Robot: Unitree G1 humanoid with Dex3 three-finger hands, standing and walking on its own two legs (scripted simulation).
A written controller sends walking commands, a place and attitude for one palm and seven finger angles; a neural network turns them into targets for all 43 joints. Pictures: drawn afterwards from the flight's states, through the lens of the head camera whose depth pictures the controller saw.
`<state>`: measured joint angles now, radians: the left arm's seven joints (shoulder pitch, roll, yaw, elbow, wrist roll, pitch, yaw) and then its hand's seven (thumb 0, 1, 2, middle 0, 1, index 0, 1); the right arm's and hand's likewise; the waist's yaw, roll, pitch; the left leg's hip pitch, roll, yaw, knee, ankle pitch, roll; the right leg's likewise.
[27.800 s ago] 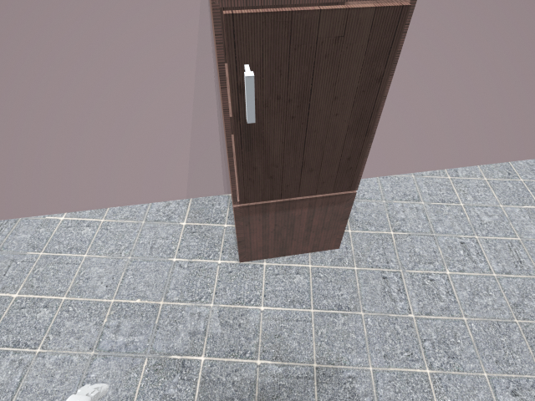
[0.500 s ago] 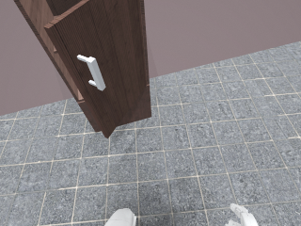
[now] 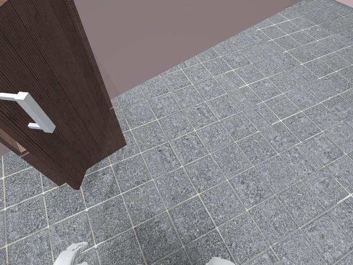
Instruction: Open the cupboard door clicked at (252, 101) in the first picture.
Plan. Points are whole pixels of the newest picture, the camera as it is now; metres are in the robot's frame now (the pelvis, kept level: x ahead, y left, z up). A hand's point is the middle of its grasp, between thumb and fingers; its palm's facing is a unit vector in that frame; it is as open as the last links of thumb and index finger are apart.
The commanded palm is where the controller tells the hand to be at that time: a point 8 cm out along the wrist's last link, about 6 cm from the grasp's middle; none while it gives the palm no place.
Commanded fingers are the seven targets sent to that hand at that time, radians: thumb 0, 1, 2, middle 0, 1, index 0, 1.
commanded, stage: walk to a spot facing it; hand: left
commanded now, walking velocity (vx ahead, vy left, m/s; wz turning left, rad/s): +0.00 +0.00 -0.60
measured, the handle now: (29, 113) +0.41 +0.37 +0.07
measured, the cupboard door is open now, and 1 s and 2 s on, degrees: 45 45 45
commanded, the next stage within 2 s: none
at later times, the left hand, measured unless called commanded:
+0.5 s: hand (122, 230) +0.20 +0.16 -0.15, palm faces -0.31 -0.93 -0.17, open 7.4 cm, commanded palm none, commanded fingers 0.00 0.90 0.90 -0.20 -0.30 -0.20 -0.30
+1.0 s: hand (150, 203) +0.29 +0.10 -0.18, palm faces -0.53 -0.83 -0.18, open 7.4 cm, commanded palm none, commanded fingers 0.00 0.90 0.90 -0.20 -0.30 -0.20 -0.30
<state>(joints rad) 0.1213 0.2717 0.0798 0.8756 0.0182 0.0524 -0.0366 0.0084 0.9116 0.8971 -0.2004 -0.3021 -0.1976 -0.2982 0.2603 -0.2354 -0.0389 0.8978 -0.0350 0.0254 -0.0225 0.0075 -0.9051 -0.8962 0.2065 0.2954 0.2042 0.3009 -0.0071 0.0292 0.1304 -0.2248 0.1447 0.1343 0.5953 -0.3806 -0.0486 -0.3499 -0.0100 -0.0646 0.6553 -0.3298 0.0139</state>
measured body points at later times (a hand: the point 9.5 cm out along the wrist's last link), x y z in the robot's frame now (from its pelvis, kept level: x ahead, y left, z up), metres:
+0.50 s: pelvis +0.04 +0.01 +0.01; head +0.09 +0.01 +0.46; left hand +0.22 +0.21 -0.14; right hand +0.00 -0.23 -0.13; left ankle +0.06 +0.12 -0.73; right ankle -0.02 -0.11 -0.67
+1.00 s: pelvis +0.18 -0.07 -0.01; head +0.23 -0.08 +0.44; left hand +0.31 +0.14 -0.17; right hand +0.13 -0.35 -0.13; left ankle +0.31 -0.01 -0.74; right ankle +0.02 -0.12 -0.72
